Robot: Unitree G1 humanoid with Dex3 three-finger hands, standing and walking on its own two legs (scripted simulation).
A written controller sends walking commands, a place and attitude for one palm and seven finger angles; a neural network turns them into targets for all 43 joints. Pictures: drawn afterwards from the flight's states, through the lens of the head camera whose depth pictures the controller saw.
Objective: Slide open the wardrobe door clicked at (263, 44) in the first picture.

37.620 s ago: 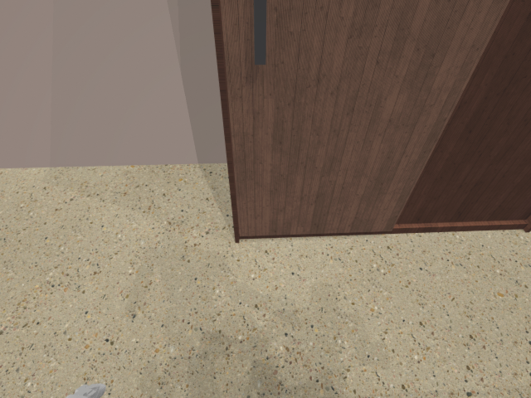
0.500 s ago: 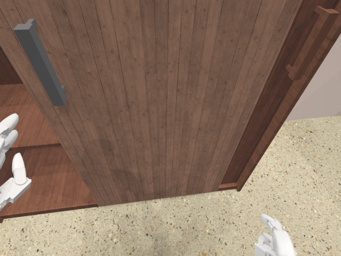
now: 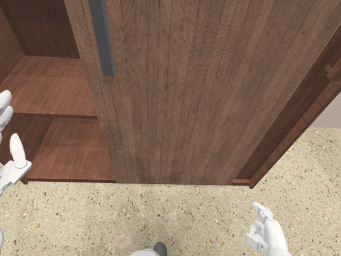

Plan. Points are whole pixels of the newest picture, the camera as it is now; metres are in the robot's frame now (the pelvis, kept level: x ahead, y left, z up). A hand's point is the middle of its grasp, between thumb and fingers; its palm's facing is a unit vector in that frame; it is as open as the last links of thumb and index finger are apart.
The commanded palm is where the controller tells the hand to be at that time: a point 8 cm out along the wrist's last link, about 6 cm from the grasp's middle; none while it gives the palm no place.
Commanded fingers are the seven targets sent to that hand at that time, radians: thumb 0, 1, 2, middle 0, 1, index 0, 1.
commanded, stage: step back with the hand held close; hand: left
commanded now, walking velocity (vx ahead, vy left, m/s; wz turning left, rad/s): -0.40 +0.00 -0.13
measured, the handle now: (105, 36) +0.57 +0.24 +0.21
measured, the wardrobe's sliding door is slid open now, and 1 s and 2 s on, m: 0.54 0.54 0.54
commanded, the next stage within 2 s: stop stepping back and stand still in 0.30 s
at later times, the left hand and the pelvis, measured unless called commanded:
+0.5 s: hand out of the picture +0.11 +0.32 +0.18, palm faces +0.33 -0.86 -0.38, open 7.4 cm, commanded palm +0.08 +0.36 +0.18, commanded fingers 0.00 0.90 0.90 -0.20 -0.30 -0.20 -0.30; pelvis -0.11 +0.08 -0.02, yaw -10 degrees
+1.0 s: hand out of the picture +0.02 +0.43 +0.18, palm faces +0.45 -0.84 -0.30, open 7.4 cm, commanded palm -0.03 +0.45 +0.18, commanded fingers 0.00 0.90 0.90 -0.20 -0.30 -0.20 -0.30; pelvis -0.21 +0.17 +0.00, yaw -7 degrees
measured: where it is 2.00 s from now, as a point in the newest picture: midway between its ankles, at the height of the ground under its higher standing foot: outside the picture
